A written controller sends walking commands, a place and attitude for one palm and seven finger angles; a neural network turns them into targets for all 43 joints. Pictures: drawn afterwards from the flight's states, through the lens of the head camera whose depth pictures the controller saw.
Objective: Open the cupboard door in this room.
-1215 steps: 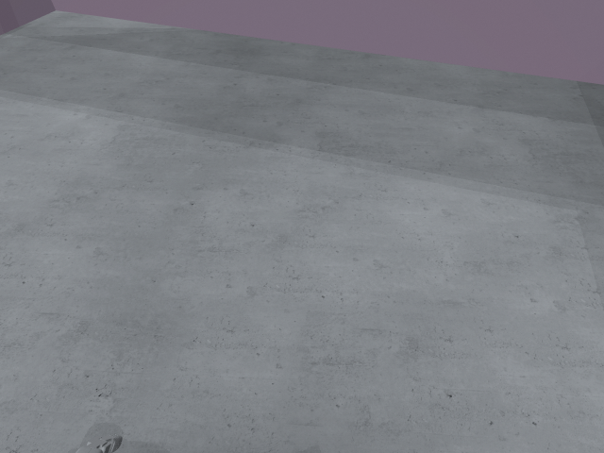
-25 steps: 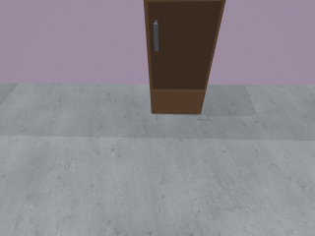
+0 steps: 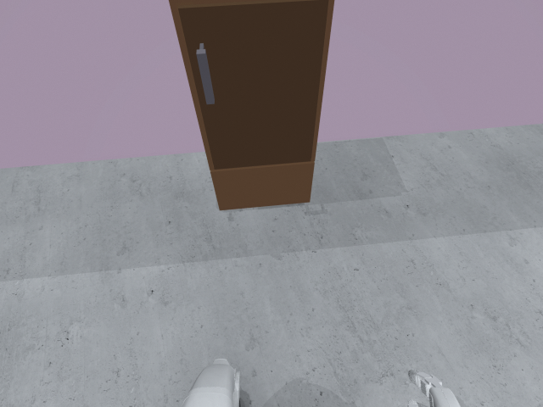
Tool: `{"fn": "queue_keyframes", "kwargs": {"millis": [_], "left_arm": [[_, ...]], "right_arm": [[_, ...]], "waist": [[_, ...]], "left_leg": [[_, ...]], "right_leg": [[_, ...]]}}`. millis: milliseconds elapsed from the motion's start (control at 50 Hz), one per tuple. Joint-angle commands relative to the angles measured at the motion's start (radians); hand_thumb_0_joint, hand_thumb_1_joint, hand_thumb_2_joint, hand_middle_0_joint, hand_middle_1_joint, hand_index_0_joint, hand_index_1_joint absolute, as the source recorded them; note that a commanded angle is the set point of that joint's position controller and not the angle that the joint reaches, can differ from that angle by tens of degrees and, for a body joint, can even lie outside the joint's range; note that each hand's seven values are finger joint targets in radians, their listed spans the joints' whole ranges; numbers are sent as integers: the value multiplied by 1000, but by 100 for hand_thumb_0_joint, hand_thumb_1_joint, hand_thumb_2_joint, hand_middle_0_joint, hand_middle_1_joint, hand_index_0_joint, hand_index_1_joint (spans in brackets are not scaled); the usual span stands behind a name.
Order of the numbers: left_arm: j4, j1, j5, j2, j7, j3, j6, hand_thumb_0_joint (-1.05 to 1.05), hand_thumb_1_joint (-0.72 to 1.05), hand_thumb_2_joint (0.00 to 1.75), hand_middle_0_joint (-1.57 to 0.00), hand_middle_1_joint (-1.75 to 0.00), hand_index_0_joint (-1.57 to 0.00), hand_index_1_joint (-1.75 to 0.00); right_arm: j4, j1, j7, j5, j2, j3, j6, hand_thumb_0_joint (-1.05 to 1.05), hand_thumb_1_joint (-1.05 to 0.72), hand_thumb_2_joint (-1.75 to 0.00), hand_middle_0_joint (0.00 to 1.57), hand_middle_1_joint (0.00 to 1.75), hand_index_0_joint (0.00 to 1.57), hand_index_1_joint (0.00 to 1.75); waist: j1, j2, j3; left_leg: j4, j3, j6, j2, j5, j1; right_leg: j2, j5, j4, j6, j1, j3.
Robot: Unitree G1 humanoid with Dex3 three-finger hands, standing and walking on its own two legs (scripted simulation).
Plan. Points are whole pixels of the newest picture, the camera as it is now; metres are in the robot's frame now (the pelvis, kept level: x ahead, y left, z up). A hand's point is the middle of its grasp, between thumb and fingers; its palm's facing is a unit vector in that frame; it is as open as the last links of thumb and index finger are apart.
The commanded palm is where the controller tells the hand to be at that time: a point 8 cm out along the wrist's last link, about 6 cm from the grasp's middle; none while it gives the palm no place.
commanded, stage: walk to a spot facing it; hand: left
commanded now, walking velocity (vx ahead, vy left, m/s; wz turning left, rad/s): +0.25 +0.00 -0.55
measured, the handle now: (206, 74) +0.94 +0.30 -0.05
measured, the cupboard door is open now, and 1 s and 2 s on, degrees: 0 0 0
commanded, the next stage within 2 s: turn to face it in 0.40 s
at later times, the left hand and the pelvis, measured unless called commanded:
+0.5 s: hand (190, 277) +0.36 +0.22 -0.16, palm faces -0.28 -0.93 -0.24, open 7.4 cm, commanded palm none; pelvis +0.17 +0.06 -0.01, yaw -17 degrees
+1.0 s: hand (192, 294) +0.34 +0.22 -0.20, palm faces -0.11 -0.98 -0.17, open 7.4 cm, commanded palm none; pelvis +0.21 +0.05 -0.03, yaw -7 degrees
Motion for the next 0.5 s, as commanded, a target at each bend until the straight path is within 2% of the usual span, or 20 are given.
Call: {"fn": "queue_keyframes", "kwargs": {"millis": [0,20,40,60,80,100,120,140,160,180,200,220,240,260,300,340,400,440,480], "left_arm": [[-34,55,-3,216,23,43,-9,0,90,90,-20,-30,-20,-30],[-36,60,-4,222,23,47,-3,0,90,90,-20,-30,-20,-30],[-40,38,-6,234,23,52,-2,0,90,90,-20,-30,-20,-30],[-47,19,-9,235,23,53,-1,0,90,90,-20,-30,-20,-30],[-53,-1,-15,226,23,57,-1,0,90,90,-20,-30,-20,-30],[-73,25,-30,178,13,56,2,0,90,90,-20,-30,-20,-30],[-94,27,-31,147,6,47,-5,0,90,90,-20,-30,-20,-30],[-90,1,-24,151,11,42,3,0,90,90,-20,-30,-20,-30],[-97,-65,-20,148,5,47,9,0,90,90,-20,-30,-20,-30],[-107,-96,-14,156,-7,50,19,0,90,90,-20,-30,-20,-30],[-109,-99,-9,142,-16,53,34,0,90,90,-20,-30,-20,-30],[-110,-90,-7,125,-20,51,52,0,90,90,-20,-30,-20,-30],[-111,-74,-8,111,-23,53,67,0,90,90,-20,-30,-20,-30],[-114,-75,-7,106,-25,53,79,0,90,90,-20,-30,-20,-30],[-130,-99,-4,100,-27,56,93,0,90,90,-20,-30,-20,-30],[-156,-154,-3,100,-28,57,106,0,90,90,-20,-30,-20,-30],[-194,-253,0,102,-29,53,109,0,90,90,-20,-30,-20,-30],[-211,-290,-1,104,-29,50,108,0,90,90,-20,-30,-20,-30],[-225,-325,0,114,-24,47,101,0,90,90,-20,-30,-20,-30]], "right_arm": [[-107,-114,5,6,-36,8,-39,0,-90,-90,20,30,20,30],[-107,-115,3,6,-40,9,-44,0,-90,-90,20,30,20,30],[-97,-61,-4,6,-50,6,-49,0,-90,-90,20,30,20,30],[-66,41,-17,4,-72,0,-55,0,-90,-90,20,30,20,30],[-20,199,-29,0,-123,-12,-62,0,-90,-90,20,30,20,30],[11,357,-42,-14,-245,-39,-70,0,-90,-90,20,30,20,30],[32,424,-39,-4,-283,-40,-57,0,-90,-90,20,30,20,30],[25,368,-43,9,-247,-29,-57,0,-90,-90,20,30,20,30],[10,306,-47,8,-196,-20,-60,0,-90,-90,20,30,20,30],[-5,248,-46,4,-139,-3,-62,0,-90,-90,20,30,20,30],[-3,226,-46,-1,-106,5,-65,0,-90,-90,20,30,20,30],[-2,208,-47,1,-92,8,-66,0,-90,-90,20,30,20,30],[0,195,-48,2,-89,6,-66,0,-90,-90,20,30,20,30],[0,188,-49,3,-90,4,-64,0,-90,-90,20,30,20,30],[5,197,-51,5,-90,-1,-60,0,-90,-90,20,30,20,30],[9,207,-50,5,-97,-9,-54,0,-90,-90,20,30,20,30],[21,245,-47,0,-109,-20,-45,0,-90,-90,20,30,20,30],[26,260,-43,-2,-129,-30,-37,0,-90,-90,20,30,20,30],[35,288,-39,-5,-131,-35,-29,0,-90,-90,20,30,20,30]], "waist": [[11,-152,22],[17,-164,9],[-14,-170,-19],[-59,-147,-72],[-124,-99,-163],[-170,140,-309],[-164,261,-348],[-143,183,-313],[-127,176,-218],[-99,139,-124],[-75,105,-86],[-53,98,-69],[-39,104,-81],[-32,112,-83],[-29,104,-79],[-37,105,-58],[-65,87,-41],[-79,104,-44],[-97,120,-35]], "left_leg": [[-186,35,21,-38,-41,35],[-229,53,30,-61,-64,91],[-289,62,38,-80,-66,171],[-376,76,48,-104,-8,330],[-437,33,62,-53,95,598],[-418,-248,150,220,297,875],[-463,-431,258,418,524,931],[-497,-397,267,432,496,854],[-520,-334,260,391,470,723],[-539,-244,243,345,457,609],[-548,-157,219,301,468,538],[-557,-74,201,268,476,483],[-563,-14,195,246,454,460],[-571,19,194,233,435,450],[-583,49,199,229,430,460],[-586,78,203,239,406,469],[-566,110,201,243,409,495],[-535,144,193,244,431,527],[-507,136,191,252,454,524]], "right_leg": [[-248,554,-24,-105,47,187],[-240,617,10,-100,49,192],[-231,697,69,-90,50,185],[-199,753,172,-64,14,166],[-164,645,350,-28,-114,152],[-32,213,627,26,-343,48],[19,-333,915,38,-495,18],[-32,-299,1032,47,-559,69],[-74,-222,1077,58,-583,65],[-115,-172,1061,70,-572,41],[-127,-146,1028,76,-541,28],[-130,-115,998,83,-514,9],[-130,-88,963,88,-491,-5],[-130,-60,933,94,-487,-15],[-139,-11,891,103,-508,-21],[-148,17,825,111,-526,-27],[-146,22,675,111,-508,-50],[-127,9,583,107,-479,-82],[-111,-23,507,95,-433,-97]]}}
